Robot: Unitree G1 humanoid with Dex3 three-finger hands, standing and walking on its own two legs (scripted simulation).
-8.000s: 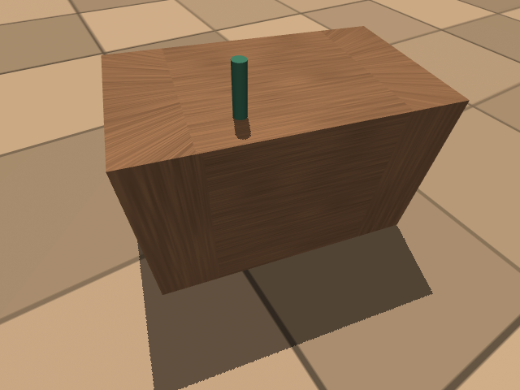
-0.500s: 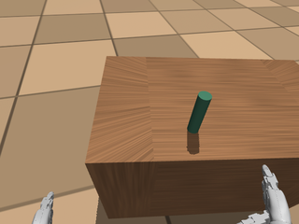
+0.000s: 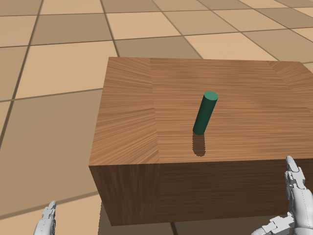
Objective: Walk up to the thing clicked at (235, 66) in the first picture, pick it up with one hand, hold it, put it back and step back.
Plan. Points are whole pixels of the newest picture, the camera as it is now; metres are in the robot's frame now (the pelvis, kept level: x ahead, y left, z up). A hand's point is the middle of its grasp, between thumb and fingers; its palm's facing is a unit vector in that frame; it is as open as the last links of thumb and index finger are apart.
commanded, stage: rise first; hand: right
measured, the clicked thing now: (204, 114) +0.49 -0.19 +0.01
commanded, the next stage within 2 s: go down in 0.32 s
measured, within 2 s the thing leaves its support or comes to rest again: neither
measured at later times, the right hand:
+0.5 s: hand (279, 201) +0.18 -0.27 +0.07, palm faces +0.34 +0.84 -0.43, open 17.5 cm
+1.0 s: hand (278, 154) +0.28 -0.31 +0.09, palm faces +0.23 +0.96 -0.17, open 17.5 cm
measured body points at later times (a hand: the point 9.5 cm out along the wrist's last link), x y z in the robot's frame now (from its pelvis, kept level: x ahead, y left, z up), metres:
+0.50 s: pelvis -0.01 +0.00 +0.00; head -0.01 +0.02 +0.45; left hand +0.15 +0.27 -0.09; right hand +0.15 -0.31 +0.09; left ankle +0.02 +0.13 -0.74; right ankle -0.01 -0.13 -0.74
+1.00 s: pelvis -0.01 +0.00 +0.00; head -0.01 +0.00 +0.45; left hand +0.16 +0.26 -0.09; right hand +0.26 -0.36 +0.10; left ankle +0.02 +0.13 -0.74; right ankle -0.01 -0.13 -0.74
